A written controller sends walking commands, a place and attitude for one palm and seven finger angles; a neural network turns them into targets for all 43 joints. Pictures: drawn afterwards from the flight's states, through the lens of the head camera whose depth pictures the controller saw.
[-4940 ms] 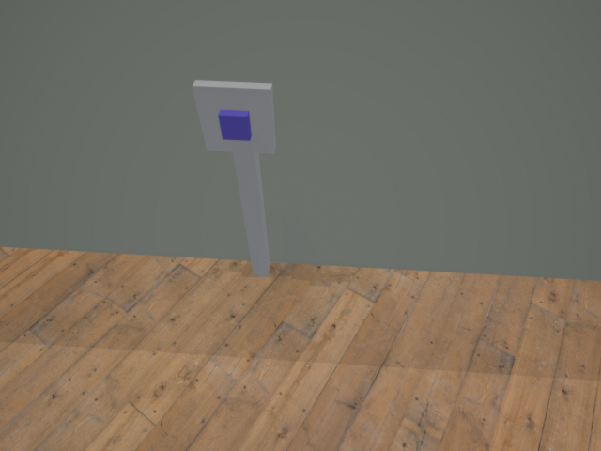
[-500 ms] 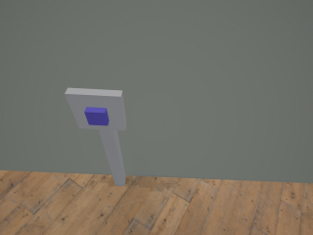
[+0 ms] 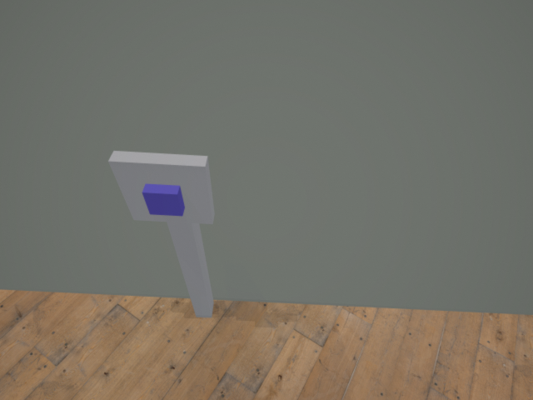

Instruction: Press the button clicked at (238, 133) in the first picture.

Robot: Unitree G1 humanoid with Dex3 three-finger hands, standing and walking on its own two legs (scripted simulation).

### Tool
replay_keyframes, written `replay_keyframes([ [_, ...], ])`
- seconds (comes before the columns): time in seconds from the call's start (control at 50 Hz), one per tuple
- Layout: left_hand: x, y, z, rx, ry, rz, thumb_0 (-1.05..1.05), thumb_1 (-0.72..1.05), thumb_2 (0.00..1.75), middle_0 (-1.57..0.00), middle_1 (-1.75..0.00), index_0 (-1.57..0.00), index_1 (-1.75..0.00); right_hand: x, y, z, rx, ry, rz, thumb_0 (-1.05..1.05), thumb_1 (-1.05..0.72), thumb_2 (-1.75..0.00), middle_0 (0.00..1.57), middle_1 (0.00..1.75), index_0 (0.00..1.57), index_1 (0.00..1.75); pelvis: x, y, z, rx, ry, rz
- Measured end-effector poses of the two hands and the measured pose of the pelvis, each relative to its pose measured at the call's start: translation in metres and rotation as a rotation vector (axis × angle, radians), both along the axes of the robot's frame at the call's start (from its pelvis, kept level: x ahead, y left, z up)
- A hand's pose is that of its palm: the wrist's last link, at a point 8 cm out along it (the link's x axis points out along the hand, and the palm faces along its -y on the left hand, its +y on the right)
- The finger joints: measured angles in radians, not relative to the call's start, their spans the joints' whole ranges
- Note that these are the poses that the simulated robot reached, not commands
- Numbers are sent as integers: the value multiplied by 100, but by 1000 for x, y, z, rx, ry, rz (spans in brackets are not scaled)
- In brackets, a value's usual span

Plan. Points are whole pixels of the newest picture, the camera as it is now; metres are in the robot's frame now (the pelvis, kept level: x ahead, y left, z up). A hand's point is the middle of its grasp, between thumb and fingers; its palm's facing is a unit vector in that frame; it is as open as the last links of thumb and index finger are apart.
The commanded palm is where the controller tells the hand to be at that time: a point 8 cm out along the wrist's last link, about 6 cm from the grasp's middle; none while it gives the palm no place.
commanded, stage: raise the hand and make a fist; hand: left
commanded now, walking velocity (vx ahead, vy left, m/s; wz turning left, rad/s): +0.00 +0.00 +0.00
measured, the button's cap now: (165, 199) +0.48 +0.24 -0.03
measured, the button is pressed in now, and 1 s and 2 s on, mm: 0 0 0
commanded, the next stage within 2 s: none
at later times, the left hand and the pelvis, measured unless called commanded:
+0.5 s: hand (191, 388) +0.15 +0.12 -0.05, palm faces +0.00 -1.00 +0.03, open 5.6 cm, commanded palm +0.11 +0.21 -0.06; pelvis -0.05 -0.04 -0.08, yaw +1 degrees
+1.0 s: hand (167, 388) +0.15 +0.15 -0.06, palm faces +0.07 -1.00 -0.05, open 3.1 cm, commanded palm +0.11 +0.21 -0.05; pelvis -0.06 -0.05 -0.09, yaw +2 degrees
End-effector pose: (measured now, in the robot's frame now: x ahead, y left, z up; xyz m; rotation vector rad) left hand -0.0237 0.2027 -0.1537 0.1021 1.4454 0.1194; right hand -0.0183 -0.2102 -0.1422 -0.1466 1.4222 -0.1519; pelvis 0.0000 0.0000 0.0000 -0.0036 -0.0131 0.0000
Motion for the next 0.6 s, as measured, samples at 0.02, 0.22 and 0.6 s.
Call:
replay_keyframes([
  [0.02, -1, -1, 0, -1, 1, 1, 0, 90, 90, -20, -30, -20, -29, 0, 0, 0, -1, -1, 0, 1, -91, -90, 20, 30, 20, 30, 0, 0, 0, 0, 0, 0],
  [0.22, 65, 32, 60, 172, -424, 57, 7, 98, 90, -23, -33, -23, -32, 29, -27, 11, -47, -301, -4, 3, -93, -90, 20, 30, 21, 30, -8, -5, -6, 27, 34, 11],
  [0.6, 113, -12, 77, -6, -1316, -12, 1, 90, 90, -65, -80, -66, -79, 201, -74, 24, -99, -942, 255, 1, -90, -90, 19, 30, 20, 30, -60, -54, -98, -1, 262, 41],
])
